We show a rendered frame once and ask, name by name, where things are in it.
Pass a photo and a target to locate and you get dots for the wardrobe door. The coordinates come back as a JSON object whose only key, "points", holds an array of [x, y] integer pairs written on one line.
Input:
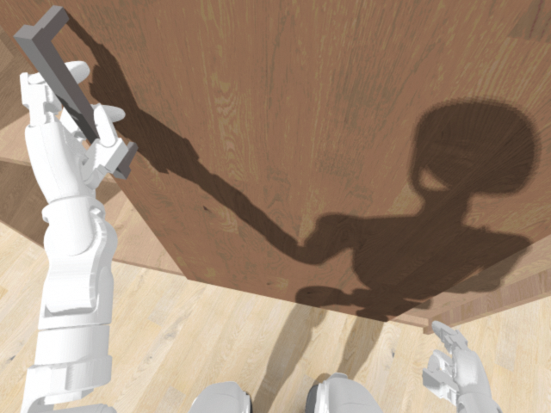
{"points": [[359, 156], [526, 262]]}

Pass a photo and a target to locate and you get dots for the robot left hand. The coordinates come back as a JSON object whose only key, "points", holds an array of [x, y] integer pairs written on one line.
{"points": [[55, 146]]}

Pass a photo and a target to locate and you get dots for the robot left forearm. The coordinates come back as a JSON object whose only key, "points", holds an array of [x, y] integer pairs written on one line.
{"points": [[71, 356]]}

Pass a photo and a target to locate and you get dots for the robot thigh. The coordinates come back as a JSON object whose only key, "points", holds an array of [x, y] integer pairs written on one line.
{"points": [[224, 397], [340, 395]]}

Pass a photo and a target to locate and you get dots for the handle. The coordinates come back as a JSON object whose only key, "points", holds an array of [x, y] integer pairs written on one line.
{"points": [[35, 41]]}

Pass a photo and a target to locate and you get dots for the robot right forearm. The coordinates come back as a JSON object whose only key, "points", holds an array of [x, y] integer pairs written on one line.
{"points": [[476, 403]]}

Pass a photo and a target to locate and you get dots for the robot left thigh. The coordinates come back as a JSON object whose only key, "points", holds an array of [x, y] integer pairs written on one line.
{"points": [[224, 397]]}

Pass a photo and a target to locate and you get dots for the robot right hand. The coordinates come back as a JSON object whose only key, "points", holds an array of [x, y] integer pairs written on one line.
{"points": [[462, 374]]}

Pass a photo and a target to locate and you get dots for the robot right thigh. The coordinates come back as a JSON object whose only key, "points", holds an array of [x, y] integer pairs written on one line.
{"points": [[340, 395]]}

